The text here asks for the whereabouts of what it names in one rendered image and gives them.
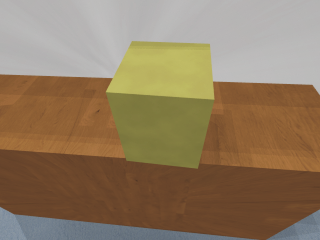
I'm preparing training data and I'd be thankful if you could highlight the carton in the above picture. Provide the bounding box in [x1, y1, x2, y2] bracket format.
[106, 41, 215, 169]

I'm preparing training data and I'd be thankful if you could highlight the pedestal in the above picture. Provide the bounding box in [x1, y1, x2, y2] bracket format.
[0, 74, 320, 240]

